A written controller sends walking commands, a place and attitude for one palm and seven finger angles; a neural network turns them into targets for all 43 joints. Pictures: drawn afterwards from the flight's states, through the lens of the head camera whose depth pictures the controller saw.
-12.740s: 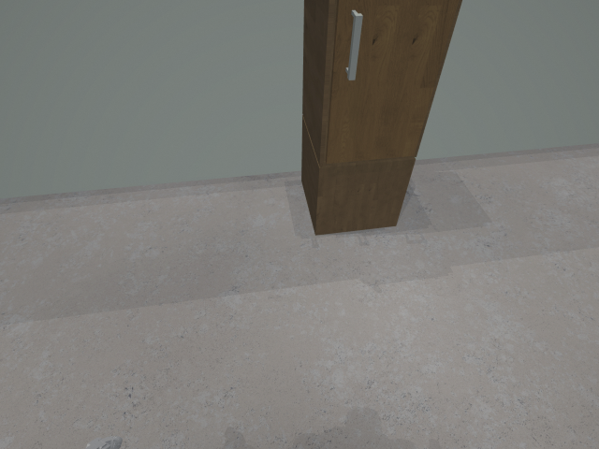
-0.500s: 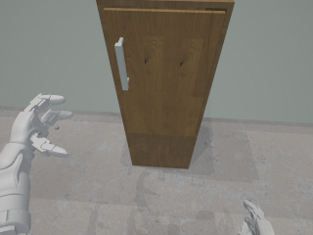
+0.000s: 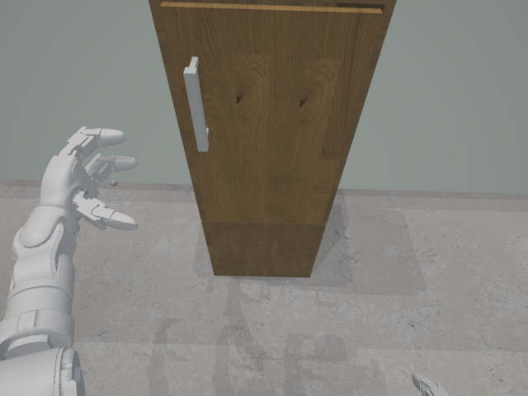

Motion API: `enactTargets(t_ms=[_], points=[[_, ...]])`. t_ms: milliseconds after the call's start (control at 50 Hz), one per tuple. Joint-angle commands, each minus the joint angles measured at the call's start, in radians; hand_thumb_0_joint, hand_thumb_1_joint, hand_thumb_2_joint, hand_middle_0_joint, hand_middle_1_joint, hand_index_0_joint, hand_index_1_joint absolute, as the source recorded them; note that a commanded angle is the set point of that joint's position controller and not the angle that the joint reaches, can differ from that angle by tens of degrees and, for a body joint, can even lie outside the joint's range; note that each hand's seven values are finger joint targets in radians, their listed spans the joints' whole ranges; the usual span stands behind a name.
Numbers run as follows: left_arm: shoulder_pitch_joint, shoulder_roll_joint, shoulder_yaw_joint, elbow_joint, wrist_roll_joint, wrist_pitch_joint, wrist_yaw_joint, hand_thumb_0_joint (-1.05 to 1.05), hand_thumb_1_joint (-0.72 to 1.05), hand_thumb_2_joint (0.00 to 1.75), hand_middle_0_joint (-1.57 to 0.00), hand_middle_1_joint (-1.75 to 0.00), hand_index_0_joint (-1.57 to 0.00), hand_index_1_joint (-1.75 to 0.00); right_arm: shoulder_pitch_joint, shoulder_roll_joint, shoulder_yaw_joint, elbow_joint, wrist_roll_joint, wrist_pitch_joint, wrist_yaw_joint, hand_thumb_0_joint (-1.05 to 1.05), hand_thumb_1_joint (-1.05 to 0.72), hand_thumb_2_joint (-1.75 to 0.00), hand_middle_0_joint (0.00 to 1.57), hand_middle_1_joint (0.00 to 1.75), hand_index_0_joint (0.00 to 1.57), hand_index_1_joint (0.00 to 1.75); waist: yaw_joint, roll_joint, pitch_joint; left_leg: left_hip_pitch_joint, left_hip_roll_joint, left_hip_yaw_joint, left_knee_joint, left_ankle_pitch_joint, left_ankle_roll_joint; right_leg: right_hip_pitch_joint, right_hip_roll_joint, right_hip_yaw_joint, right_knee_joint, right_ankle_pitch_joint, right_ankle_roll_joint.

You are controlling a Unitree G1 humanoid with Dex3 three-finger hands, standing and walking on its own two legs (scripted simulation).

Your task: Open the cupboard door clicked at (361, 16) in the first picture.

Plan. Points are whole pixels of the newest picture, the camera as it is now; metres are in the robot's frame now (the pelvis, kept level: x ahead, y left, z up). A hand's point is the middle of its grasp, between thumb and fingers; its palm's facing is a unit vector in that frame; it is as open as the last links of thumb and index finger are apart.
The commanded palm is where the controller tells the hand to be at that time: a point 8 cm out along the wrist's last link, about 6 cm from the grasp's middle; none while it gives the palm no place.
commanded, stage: move the hooked fingers beside the handle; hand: left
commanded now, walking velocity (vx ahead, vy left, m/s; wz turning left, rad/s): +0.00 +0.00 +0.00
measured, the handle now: (199, 107) +0.59 +0.15 +0.10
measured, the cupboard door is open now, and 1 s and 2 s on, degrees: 0 0 0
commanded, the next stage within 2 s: none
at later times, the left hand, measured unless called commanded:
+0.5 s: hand (142, 149) +0.46 +0.22 +0.12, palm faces -0.01 -1.00 +0.01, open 14.0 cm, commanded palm +0.45 +0.27 +0.11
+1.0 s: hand (162, 115) +0.55 +0.21 +0.11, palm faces +0.00 -1.00 +0.01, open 14.0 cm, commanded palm +0.52 +0.25 +0.10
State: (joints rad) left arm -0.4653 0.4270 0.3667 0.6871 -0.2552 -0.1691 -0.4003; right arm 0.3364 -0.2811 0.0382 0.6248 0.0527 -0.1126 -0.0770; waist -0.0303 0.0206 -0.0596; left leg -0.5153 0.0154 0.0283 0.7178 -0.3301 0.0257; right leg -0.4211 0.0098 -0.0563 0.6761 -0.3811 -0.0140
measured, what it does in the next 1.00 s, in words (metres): stands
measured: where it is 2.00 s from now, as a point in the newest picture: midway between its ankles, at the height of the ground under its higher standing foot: outside the picture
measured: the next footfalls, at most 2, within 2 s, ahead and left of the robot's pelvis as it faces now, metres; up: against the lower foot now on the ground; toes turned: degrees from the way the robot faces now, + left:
none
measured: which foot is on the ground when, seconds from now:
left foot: down 0.00-1.00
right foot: down 0.00-1.00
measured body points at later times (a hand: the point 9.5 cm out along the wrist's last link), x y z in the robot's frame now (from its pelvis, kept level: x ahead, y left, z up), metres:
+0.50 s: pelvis -0.01 +0.00 -0.01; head +0.06 +0.00 +0.44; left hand +0.45 +0.27 +0.12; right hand +0.03 -0.28 -0.12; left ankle +0.02 +0.10 -0.72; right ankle -0.03 -0.11 -0.72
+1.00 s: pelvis +0.00 -0.01 -0.02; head +0.14 +0.01 +0.41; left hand +0.55 +0.26 +0.11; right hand -0.06 -0.27 -0.12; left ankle +0.02 +0.10 -0.72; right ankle -0.03 -0.11 -0.72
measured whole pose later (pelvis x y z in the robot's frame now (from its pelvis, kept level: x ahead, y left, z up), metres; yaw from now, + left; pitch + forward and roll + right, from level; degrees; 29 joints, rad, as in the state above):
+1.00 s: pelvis +0.00 -0.01 -0.02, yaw -3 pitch +20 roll -3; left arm -1.11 0.75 0.47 1.33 -0.05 -0.24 -0.35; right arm 0.48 -0.30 0.05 0.64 0.00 0.04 -0.04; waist -0.22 0.02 -0.07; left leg -0.83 0.07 0.02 0.85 -0.37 0.02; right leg -0.73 0.06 -0.05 0.78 -0.40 -0.03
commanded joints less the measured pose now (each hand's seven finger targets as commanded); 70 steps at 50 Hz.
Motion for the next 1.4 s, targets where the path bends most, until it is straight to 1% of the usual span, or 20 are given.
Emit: enactTargets(t_ms=[0,140,240,380,460,520,560,600,640,700,780,860,900,980,1000,1080,1140,1240,1300,1380], points=[[-0.485,0.22,-0.006,-0.143,0.001,-0.054,0.019,0.0,-0.5,0.3,-0.3,-1.2,-0.3,-1.2,0.013,-0.153,-0.059,-0.101,0.001,-0.029,-0.011,0.0,-0.9,-0.9,0.2,0.3,0.2,0.3,-0.045,0.073,-0.273,0.306,-0.001,-0.088,-0.075,0.284,0.004,-0.087,0.027,0.008,-0.075,0.283,-0.013],[-0.556,0.336,0.089,-0.033,0.028,-0.098,0.062,0.0,-0.5,0.3,-0.3,-1.2,-0.3,-1.2,0.044,-0.163,-0.057,-0.096,-0.014,0.005,0.003,0.0,-0.9,-0.9,0.2,0.3,0.2,0.3,-0.023,0.036,-0.359,0.271,-0.003,-0.077,-0.044,0.341,0.005,-0.032,0.027,0.02,-0.043,0.351,-0.013],[-0.611,0.357,0.089,0.05,0.046,-0.135,0.053,0.0,-0.5,0.3,-0.3,-1.2,-0.3,-1.2,0.066,-0.163,-0.06,-0.091,-0.014,0.03,0.011,0.0,-0.9,-0.9,0.2,0.3,0.2,0.3,-0.037,0.053,-0.349,0.237,-0.002,-0.066,-0.024,0.343,0.008,-0.043,0.033,0.028,-0.033,0.369,-0.012],[-0.804,0.291,-0.005,0.173,0.055,-0.146,0.03,0.0,-0.5,0.3,-0.3,-1.2,-0.3,-1.2,0.1,-0.17,-0.062,-0.057,-0.012,0.054,0.007,0.0,-0.9,-0.9,0.2,0.3,0.2,0.3,-0.105,0.066,-0.306,0.218,0.001,-0.074,-0.016,0.244,0.014,-0.153,0.035,0.026,-0.043,0.275,-0.005],[-0.869,0.377,0.044,0.269,0.07,-0.152,0.042,0.0,-0.5,0.3,-0.3,-1.2,-0.3,-1.2,0.134,-0.182,-0.06,-0.035,-0.016,0.066,0.002,0.0,-0.9,-0.9,0.2,0.3,0.2,0.3,-0.122,0.011,-0.326,0.143,-0.001,-0.069,0.003,0.208,0.023,-0.14,0.033,0.043,-0.037,0.265,0.005],[-0.943,0.439,0.069,0.259,0.101,-0.177,0.059,0.0,-0.5,0.3,-0.3,-1.2,-0.3,-1.2,0.155,-0.182,-0.06,-0.028,-0.022,0.069,0.006,0.0,-0.9,-0.9,0.2,0.3,0.2,0.3,-0.119,0.109,-0.387,0.165,-0.001,-0.075,0.018,0.225,0.018,-0.155,0.032,0.047,-0.019,0.26,0.002],[-0.959,0.475,0.092,0.272,0.118,-0.191,0.071,0.0,-0.5,0.3,-0.3,-1.2,-0.3,-1.2,0.17,-0.183,-0.062,-0.027,-0.027,0.075,0.008,0.0,-0.9,-0.9,0.2,0.3,0.2,0.3,-0.12,0.115,-0.436,0.168,0.0,-0.076,0.034,0.25,0.018,-0.152,0.035,0.051,-0.008,0.278,0.004],[-0.963,0.459,0.075,0.336,0.125,-0.186,0.072,0.0,-0.5,0.3,-0.3,-1.2,-0.3,-1.2,0.182,-0.181,-0.057,-0.023,-0.027,0.08,0.012,0.0,-0.9,-0.9,0.2,0.3,0.2,0.3,-0.135,0.106,-0.401,0.137,0.001,-0.071,0.041,0.233,0.019,-0.169,0.038,0.05,-0.01,0.269,0.006],[-0.979,0.514,0.101,0.401,0.131,-0.166,0.072,0.0,-0.5,0.3,-0.3,-1.2,-0.3,-1.2,0.204,-0.193,-0.053,-0.021,-0.028,0.089,0.01,0.0,-0.9,-0.9,0.2,0.3,0.2,0.3,-0.148,0.032,-0.363,0.049,0.001,-0.067,0.047,0.203,0.028,-0.142,0.04,0.056,-0.009,0.272,0.01],[-1.02,0.568,0.11,0.424,0.157,-0.142,0.064,0.0,-0.5,0.3,-0.3,-1.2,-0.3,-1.2,0.23,-0.198,-0.054,-0.03,-0.029,0.1,0.009,0.0,-0.9,-0.9,0.2,0.3,0.2,0.3,-0.154,0.083,-0.397,0.024,-0.002,-0.057,0.058,0.217,0.029,-0.134,0.035,0.067,-0.003,0.305,0.015],[-1.041,0.562,0.109,0.378,0.166,-0.165,0.062,0.0,-0.5,0.3,-0.3,-1.2,-0.3,-1.2,0.267,-0.194,-0.059,-0.034,-0.042,0.114,0.019,0.0,-0.9,-0.9,0.2,0.3,0.2,0.3,-0.158,0.136,-0.501,0.111,0.006,-0.061,0.087,0.334,0.024,-0.154,0.047,0.058,0.019,0.381,0.013],[-1.096,0.593,0.12,0.463,0.164,-0.136,0.053,0.0,-0.5,0.3,-0.3,-1.2,-0.3,-1.2,0.299,-0.206,-0.057,-0.018,-0.043,0.13,0.017,0.0,-0.9,-0.9,0.2,0.3,0.2,0.3,-0.196,0.071,-0.422,0.026,0.01,-0.056,0.094,0.288,0.034,-0.167,0.052,0.063,0.007,0.371,0.022],[-1.073,0.631,0.14,0.474,0.179,-0.121,0.05,0.0,-0.5,0.3,-0.3,-1.2,-0.3,-1.2,0.315,-0.208,-0.057,-0.024,-0.046,0.138,0.017,0.0,-0.9,-0.9,0.2,0.3,0.2,0.3,-0.18,0.1,-0.453,0.023,0.007,-0.056,0.096,0.307,0.033,-0.152,0.051,0.064,0.013,0.388,0.018],[-1.017,0.568,0.121,0.356,0.181,-0.153,0.054,0.0,-0.5,0.3,-0.3,-1.2,-0.3,-1.2,0.33,-0.194,-0.067,-0.034,-0.06,0.148,0.034,0.0,-0.9,-0.9,0.2,0.3,0.2,0.3,-0.151,0.22,-0.576,0.2,0.017,-0.065,0.115,0.491,0.017,-0.195,0.061,0.039,0.04,0.465,0.007],[-0.971,0.609,0.167,0.351,0.176,-0.158,0.056,0.0,-0.5,0.3,-0.3,-1.2,-0.3,-1.2,0.336,-0.198,-0.069,-0.035,-0.063,0.154,0.036,0.0,-0.9,-0.9,0.2,0.3,0.2,0.3,-0.13,0.201,-0.59,0.202,0.021,-0.068,0.117,0.514,0.015,-0.176,0.064,0.035,0.043,0.479,0.005],[-0.924,0.578,0.171,0.335,0.143,-0.143,0.039,0.0,-0.5,0.3,-0.3,-1.2,-0.3,-1.2,0.326,-0.198,-0.074,-0.052,-0.055,0.175,0.042,0.0,-0.9,-0.9,0.2,0.3,0.2,0.3,-0.131,0.114,-0.541,0.153,0.015,-0.054,0.097,0.505,0.025,-0.112,0.069,0.032,0.031,0.539,0.008],[-0.911,0.563,0.168,0.243,0.142,-0.146,0.042,0.0,-0.5,0.3,-0.3,-1.2,-0.3,-1.2,0.313,-0.193,-0.078,-0.066,-0.054,0.184,0.045,0.0,-0.9,-0.9,0.2,0.3,0.2,0.3,-0.113,0.194,-0.552,0.216,0.014,-0.054,0.101,0.584,0.023,-0.123,0.068,0.031,0.033,0.568,0.002],[-0.924,0.415,0.085,0.178,0.119,-0.166,0.069,0.0,-0.5,0.3,-0.3,-1.2,-0.3,-1.2,0.285,-0.177,-0.084,-0.051,-0.053,0.184,0.055,0.0,-0.9,-0.9,0.2,0.3,0.2,0.3,-0.143,0.188,-0.493,0.301,0.03,-0.078,0.104,0.625,0.017,-0.213,0.076,0.013,0.018,0.495,0.001],[-0.899,0.378,0.067,0.251,0.11,-0.144,0.071,0.0,-0.5,0.3,-0.3,-1.2,-0.3,-1.2,0.274,-0.179,-0.085,-0.042,-0.048,0.187,0.054,0.0,-0.9,-0.9,0.2,0.3,0.2,0.3,-0.148,0.136,-0.457,0.27,0.028,-0.082,0.09,0.579,0.014,-0.213,0.072,0.009,0.016,0.469,0.003],[-0.92,0.322,0.015,0.284,0.129,-0.133,0.089,0.0,-0.5,0.3,-0.3,-1.2,-0.3,-1.2,0.254,-0.171,-0.079,-0.037,-0.048,0.183,0.056,0.0,-0.9,-0.9,0.2,0.3,0.2,0.3,-0.154,0.158,-0.421,0.272,0.028,-0.089,0.097,0.564,0.01,-0.263,0.064,0.007,0.021,0.431,0.002]])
